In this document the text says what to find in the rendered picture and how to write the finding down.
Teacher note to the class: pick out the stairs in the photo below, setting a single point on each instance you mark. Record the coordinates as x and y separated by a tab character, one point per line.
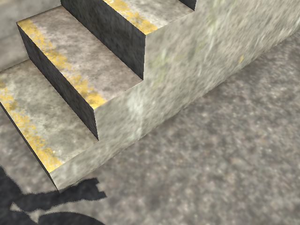
102	74

